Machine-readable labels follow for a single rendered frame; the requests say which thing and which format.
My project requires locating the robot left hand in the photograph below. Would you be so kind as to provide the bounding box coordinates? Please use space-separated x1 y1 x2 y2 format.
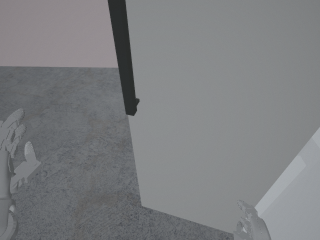
0 108 41 198

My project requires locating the robot right hand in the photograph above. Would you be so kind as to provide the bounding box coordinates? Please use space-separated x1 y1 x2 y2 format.
233 200 272 240

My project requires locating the left robot forearm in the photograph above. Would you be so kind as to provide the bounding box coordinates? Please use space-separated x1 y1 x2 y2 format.
0 197 19 240

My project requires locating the fridge door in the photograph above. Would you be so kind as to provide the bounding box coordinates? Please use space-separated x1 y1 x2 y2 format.
125 0 320 234

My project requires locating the handle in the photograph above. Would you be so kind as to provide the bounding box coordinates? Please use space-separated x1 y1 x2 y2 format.
107 0 140 116

